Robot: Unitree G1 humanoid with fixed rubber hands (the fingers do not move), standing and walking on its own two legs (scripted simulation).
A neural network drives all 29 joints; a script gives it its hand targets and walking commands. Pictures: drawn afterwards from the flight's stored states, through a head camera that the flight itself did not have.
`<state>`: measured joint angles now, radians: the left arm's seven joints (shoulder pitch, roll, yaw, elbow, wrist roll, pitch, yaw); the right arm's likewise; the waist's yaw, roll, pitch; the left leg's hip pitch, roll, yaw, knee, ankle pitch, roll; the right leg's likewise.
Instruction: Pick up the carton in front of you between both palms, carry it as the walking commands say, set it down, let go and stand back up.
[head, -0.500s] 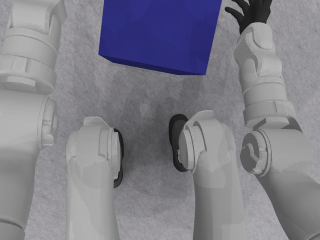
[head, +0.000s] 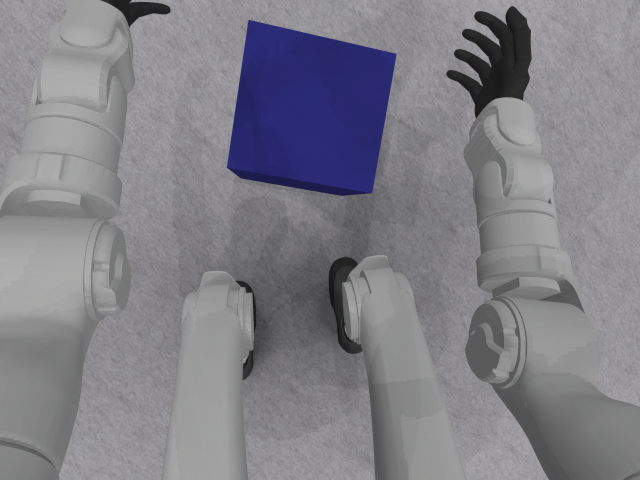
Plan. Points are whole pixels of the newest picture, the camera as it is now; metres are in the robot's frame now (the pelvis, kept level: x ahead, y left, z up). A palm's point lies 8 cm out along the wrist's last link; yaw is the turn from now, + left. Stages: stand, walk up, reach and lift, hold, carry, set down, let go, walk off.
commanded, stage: set down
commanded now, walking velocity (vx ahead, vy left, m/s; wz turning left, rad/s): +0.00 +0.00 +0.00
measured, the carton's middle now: (305, 127) +0.51 -0.04 -0.39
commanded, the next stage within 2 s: let go in 0.34 s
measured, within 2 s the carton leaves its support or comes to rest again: neither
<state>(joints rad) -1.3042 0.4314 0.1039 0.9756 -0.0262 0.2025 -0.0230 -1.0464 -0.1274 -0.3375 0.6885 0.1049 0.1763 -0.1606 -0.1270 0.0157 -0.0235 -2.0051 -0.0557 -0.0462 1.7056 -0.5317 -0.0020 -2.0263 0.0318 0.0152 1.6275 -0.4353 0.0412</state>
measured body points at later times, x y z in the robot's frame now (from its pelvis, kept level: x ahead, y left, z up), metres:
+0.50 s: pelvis +0.03 +0.00 +0.13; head +0.32 +0.01 +0.48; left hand +0.56 +0.17 +0.02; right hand +0.48 -0.22 +0.02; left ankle +0.08 +0.11 -0.48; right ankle +0.11 -0.13 -0.48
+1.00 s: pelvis +0.10 -0.02 +0.24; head +0.24 +0.00 +0.66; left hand +0.39 +0.20 +0.13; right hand +0.34 -0.25 +0.15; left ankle +0.08 +0.11 -0.48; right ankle +0.11 -0.13 -0.48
